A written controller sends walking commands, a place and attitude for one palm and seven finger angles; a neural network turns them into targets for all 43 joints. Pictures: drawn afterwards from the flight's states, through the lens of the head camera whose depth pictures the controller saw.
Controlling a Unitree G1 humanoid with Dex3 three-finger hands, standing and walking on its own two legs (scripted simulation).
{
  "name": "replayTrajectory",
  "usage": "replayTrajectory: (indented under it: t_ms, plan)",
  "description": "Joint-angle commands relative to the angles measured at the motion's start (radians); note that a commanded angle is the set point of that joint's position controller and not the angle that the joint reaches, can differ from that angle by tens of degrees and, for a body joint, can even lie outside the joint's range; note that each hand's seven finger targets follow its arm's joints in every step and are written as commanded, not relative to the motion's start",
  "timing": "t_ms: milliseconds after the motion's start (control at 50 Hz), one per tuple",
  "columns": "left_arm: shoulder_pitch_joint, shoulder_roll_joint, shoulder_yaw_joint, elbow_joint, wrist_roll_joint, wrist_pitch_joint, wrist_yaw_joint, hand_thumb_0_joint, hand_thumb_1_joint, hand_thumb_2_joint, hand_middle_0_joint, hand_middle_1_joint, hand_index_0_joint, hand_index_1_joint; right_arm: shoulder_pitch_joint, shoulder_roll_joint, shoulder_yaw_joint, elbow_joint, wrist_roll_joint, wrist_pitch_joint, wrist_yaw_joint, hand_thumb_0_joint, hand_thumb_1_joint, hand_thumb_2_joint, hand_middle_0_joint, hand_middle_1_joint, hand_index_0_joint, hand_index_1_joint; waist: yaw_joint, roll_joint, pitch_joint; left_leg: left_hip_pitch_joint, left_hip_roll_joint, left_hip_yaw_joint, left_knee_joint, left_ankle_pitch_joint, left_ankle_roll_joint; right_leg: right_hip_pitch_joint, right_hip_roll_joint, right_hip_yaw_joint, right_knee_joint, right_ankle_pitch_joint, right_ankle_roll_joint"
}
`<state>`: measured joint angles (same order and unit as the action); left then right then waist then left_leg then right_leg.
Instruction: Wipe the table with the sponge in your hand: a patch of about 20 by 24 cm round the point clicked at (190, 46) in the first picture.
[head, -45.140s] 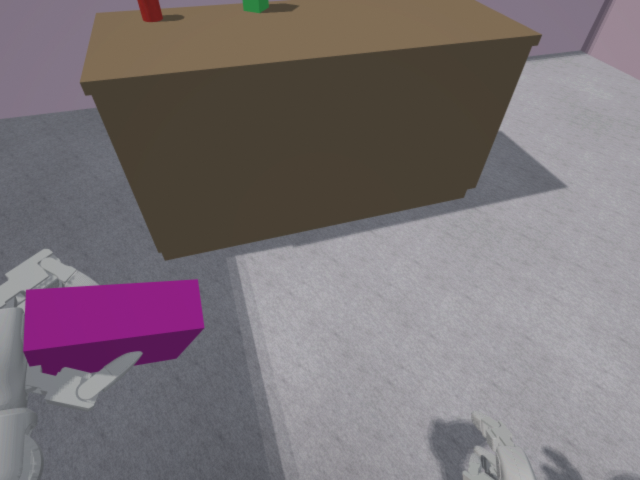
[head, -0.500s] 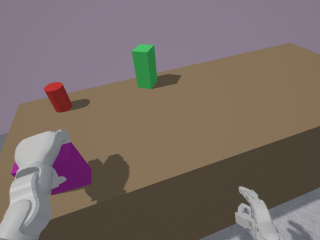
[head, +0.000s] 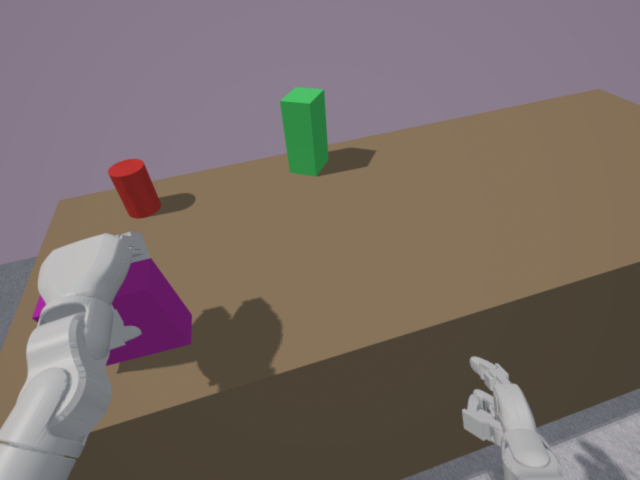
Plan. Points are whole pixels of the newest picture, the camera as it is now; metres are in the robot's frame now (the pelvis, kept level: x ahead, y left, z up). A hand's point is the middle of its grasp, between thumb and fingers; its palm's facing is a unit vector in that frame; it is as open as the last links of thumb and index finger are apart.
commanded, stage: lift the sponge slowly off the table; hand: left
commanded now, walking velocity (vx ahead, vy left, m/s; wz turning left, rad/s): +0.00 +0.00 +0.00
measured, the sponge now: (131, 325) +0.24 +0.31 +0.08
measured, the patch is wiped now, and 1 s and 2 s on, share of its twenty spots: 1.00 1.00 1.00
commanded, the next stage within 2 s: bring the sponge back beside the body in 0.92 s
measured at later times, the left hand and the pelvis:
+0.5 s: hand (114, 268) +0.26 +0.29 +0.18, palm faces +0.20 -0.10 -0.98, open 9.1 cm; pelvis -0.01 +0.00 +0.00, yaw -1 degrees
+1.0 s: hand (114, 244) +0.27 +0.29 +0.21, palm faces +0.24 -0.10 -0.97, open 9.1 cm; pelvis -0.01 +0.00 +0.00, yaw -1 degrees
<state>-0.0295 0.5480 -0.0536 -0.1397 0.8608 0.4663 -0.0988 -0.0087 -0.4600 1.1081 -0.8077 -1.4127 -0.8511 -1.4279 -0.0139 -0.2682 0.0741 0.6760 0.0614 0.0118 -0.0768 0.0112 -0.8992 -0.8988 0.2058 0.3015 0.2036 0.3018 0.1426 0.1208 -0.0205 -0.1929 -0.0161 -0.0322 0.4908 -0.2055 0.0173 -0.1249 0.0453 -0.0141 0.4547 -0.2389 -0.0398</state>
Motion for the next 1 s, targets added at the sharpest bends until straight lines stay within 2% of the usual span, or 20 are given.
replayTrajectory:
  t_ms: [0,40,100,140,200,240,280,340,420,440,500,540,600,640,700,740,780,840,880,980]
  plan:
    - [-0.322,0.241,0.147,-0.156,0.035,-0.008,0.032,0.000,0.100,1.300,-1.200,-1.600,-1.200,-1.600,-0.253,-0.093,-0.036,-0.178,0.002,-0.054,-0.011,0.000,-0.900,-0.900,0.200,0.300,0.200,0.300,-0.010,-0.054,-0.157,0.079,-0.017,-0.053,-0.080,0.088,0.018,-0.046,0.005,0.083,-0.106,0.033,-0.047]
    - [-0.360,0.297,0.190,-0.199,0.041,-0.012,0.034,0.000,0.100,1.300,-1.200,-1.600,-1.200,-1.600,-0.262,-0.097,-0.038,-0.188,0.004,-0.055,-0.011,0.000,-0.900,-0.900,0.200,0.300,0.200,0.300,-0.002,-0.013,-0.187,0.084,-0.016,-0.056,-0.087,0.084,0.016,-0.026,0.008,0.107,-0.095,0.035,-0.056]
    - [-0.351,0.245,0.155,-0.181,0.032,-0.004,0.035,0.000,0.100,1.300,-1.200,-1.600,-1.200,-1.600,-0.266,-0.088,-0.034,-0.186,0.004,-0.053,-0.007,0.000,-0.900,-0.900,0.200,0.300,0.200,0.300,0.003,-0.027,-0.179,0.080,-0.018,-0.052,-0.087,0.102,0.014,-0.030,0.006,0.083,-0.095,0.047,-0.051]
    - [-0.386,0.281,0.178,-0.195,0.031,0.001,0.034,0.000,0.100,1.300,-1.200,-1.600,-1.200,-1.600,-0.269,-0.091,-0.034,-0.190,0.005,-0.054,-0.009,0.000,-0.900,-0.900,0.200,0.300,0.200,0.300,0.002,-0.010,-0.184,0.081,-0.015,-0.056,-0.096,0.071,0.014,-0.031,0.008,0.102,-0.096,0.020,-0.056]
    - [-0.369,0.240,0.152,-0.180,0.020,0.009,0.032,0.000,0.100,1.300,-1.200,-1.600,-1.200,-1.600,-0.266,-0.088,-0.032,-0.189,0.007,-0.053,-0.006,0.000,-0.900,-0.900,0.200,0.300,0.200,0.300,0.004,-0.029,-0.183,0.075,-0.016,-0.053,-0.094,0.088,0.011,-0.031,0.006,0.080,-0.095,0.036,-0.050]
    - [-0.388,0.280,0.180,-0.219,0.017,0.011,0.028,0.000,0.100,1.300,-1.200,-1.600,-1.200,-1.600,-0.273,-0.090,-0.034,-0.199,0.010,-0.057,-0.006,0.000,-0.900,-0.900,0.200,0.300,0.200,0.300,0.004,-0.014,-0.193,0.078,-0.014,-0.058,-0.096,0.075,0.012,-0.027,0.006,0.104,-0.093,0.029,-0.055]
    - [-0.373,0.253,0.164,-0.201,0.009,0.019,0.027,0.000,0.100,1.300,-1.200,-1.600,-1.200,-1.600,-0.273,-0.085,-0.031,-0.199,0.010,-0.058,-0.009,0.000,-0.900,-0.900,0.200,0.300,0.200,0.300,0.005,-0.054,-0.186,0.073,-0.017,-0.052,-0.084,0.087,0.014,-0.037,0.002,0.093,-0.094,0.030,-0.049]
    - [-0.404,0.300,0.191,-0.218,0.009,0.023,0.021,0.000,0.100,1.300,-1.200,-1.600,-1.200,-1.600,-0.275,-0.094,-0.032,-0.201,0.010,-0.054,-0.012,0.000,-0.900,-0.900,0.200,0.300,0.200,0.300,0.003,-0.022,-0.180,0.071,-0.014,-0.054,-0.087,0.059,0.011,-0.046,0.002,0.117,-0.098,0.008,-0.055]
    - [-0.421,0.290,0.178,-0.188,0.005,0.031,0.015,0.000,0.100,1.300,-1.200,-1.600,-1.200,-1.600,-0.272,-0.093,-0.032,-0.194,0.012,-0.048,-0.017,0.000,-0.900,-0.900,0.200,0.300,0.200,0.300,0.001,-0.042,-0.179,0.071,-0.020,-0.048,-0.074,0.080,0.012,-0.056,-0.001,0.100,-0.099,0.020,-0.047]
    - [-0.459,0.306,0.184,-0.214,0.005,0.030,0.013,0.000,0.100,1.300,-1.200,-1.600,-1.200,-1.600,-0.278,-0.094,-0.030,-0.203,0.015,-0.055,-0.019,0.000,-0.900,-0.900,0.200,0.300,0.200,0.300,-0.003,-0.002,-0.176,0.072,-0.016,-0.053,-0.083,0.056,0.010,-0.058,-0.001,0.121,-0.099,0.002,-0.054]
    - [-0.430,0.293,0.179,-0.192,-0.001,0.031,0.010,0.000,0.100,1.300,-1.200,-1.600,-1.200,-1.600,-0.271,-0.093,-0.031,-0.199,0.012,-0.058,-0.020,0.000,-0.900,-0.900,0.200,0.300,0.200,0.300,0.004,-0.047,-0.189,0.071,-0.020,-0.054,-0.069,0.090,0.012,-0.048,-0.004,0.106,-0.093,0.035,-0.051]
    - [-0.461,0.326,0.198,-0.237,-0.002,0.029,0.004,0.000,0.100,1.300,-1.200,-1.600,-1.200,-1.600,-0.278,-0.093,-0.031,-0.208,0.014,-0.059,-0.022,0.000,-0.900,-0.900,0.200,0.300,0.200,0.300,0.003,-0.009,-0.201,0.080,-0.018,-0.055,-0.072,0.075,0.011,-0.046,-0.005,0.129,-0.094,0.017,-0.054]
    - [-0.471,0.288,0.166,-0.196,-0.009,0.032,0.000,0.000,0.100,1.300,-1.200,-1.600,-1.200,-1.600,-0.272,-0.090,-0.029,-0.201,0.015,-0.059,-0.025,0.000,-0.900,-0.900,0.200,0.300,0.200,0.300,-0.001,-0.039,-0.186,0.074,-0.018,-0.054,-0.072,0.076,0.010,-0.059,-0.008,0.105,-0.099,0.018,-0.048]
    - [-0.514,0.323,0.186,-0.211,-0.007,0.032,-0.002,0.000,0.100,1.300,-1.200,-1.600,-1.200,-1.600,-0.279,-0.092,-0.029,-0.205,0.019,-0.062,-0.027,0.000,-0.900,-0.900,0.200,0.300,0.200,0.300,-0.003,-0.004,-0.180,0.073,-0.016,-0.059,-0.078,0.046,0.007,-0.068,-0.005,0.129,-0.098,-0.008,-0.055]
    - [-0.502,0.292,0.162,-0.182,-0.012,0.037,-0.005,0.000,0.100,1.300,-1.200,-1.600,-1.200,-1.600,-0.273,-0.090,-0.027,-0.201,0.017,-0.060,-0.029,0.000,-0.900,-0.900,0.200,0.300,0.200,0.300,0.000,-0.046,-0.189,0.070,-0.019,-0.055,-0.070,0.076,0.008,-0.060,-0.009,0.108,-0.097,0.020,-0.049]
    - [-0.515,0.347,0.207,-0.217,-0.014,0.039,-0.006,0.000,0.100,1.300,-1.200,-1.600,-1.200,-1.600,-0.277,-0.092,-0.029,-0.209,0.019,-0.061,-0.029,0.000,-0.900,-0.900,0.200,0.300,0.200,0.300,0.004,-0.016,-0.212,0.076,-0.015,-0.058,-0.070,0.074,0.007,-0.051,-0.007,0.133,-0.091,0.019,-0.055]
    - [-0.499,0.335,0.203,-0.193,-0.012,0.048,-0.006,0.000,0.100,1.300,-1.200,-1.600,-1.200,-1.600,-0.271,-0.090,-0.028,-0.204,0.017,-0.058,-0.029,0.000,-0.900,-0.900,0.200,0.300,0.200,0.300,0.008,-0.057,-0.217,0.076,-0.019,-0.051,-0.057,0.112,0.008,-0.049,-0.009,0.116,-0.085,0.051,-0.049]
    - [-0.505,0.346,0.209,-0.194,-0.019,0.056,-0.015,0.000,0.100,1.300,-1.200,-1.600,-1.200,-1.600,-0.275,-0.095,-0.026,-0.208,0.021,-0.051,-0.025,0.000,-0.900,-0.900,0.200,0.300,0.200,0.300,0.002,-0.023,-0.200,0.069,-0.014,-0.053,-0.066,0.086,0.004,-0.061,-0.008,0.132,-0.092,0.030,-0.052]
    - [-0.467,0.312,0.189,-0.174,-0.025,0.061,-0.018,0.000,0.100,1.300,-1.200,-1.600,-1.200,-1.600,-0.270,-0.089,-0.023,-0.210,0.020,-0.048,-0.024,0.000,-0.900,-0.900,0.200,0.300,0.200,0.300,0.007,-0.063,-0.202,0.063,-0.014,-0.049,-0.056,0.109,0.006,-0.058,-0.011,0.110,-0.085,0.054,-0.047]
    - [-0.441,0.292,0.174,-0.236,-0.029,0.064,-0.028,0.000,0.100,1.300,-1.200,-1.600,-1.200,-1.600,-0.281,-0.086,-0.022,-0.226,0.021,-0.045,-0.021,0.000,-0.900,-0.900,0.200,0.300,0.200,0.300,0.007,-0.049,-0.215,0.072,-0.015,-0.046,-0.052,0.122,0.009,-0.054,-0.013,0.105,-0.077,0.074,-0.045]
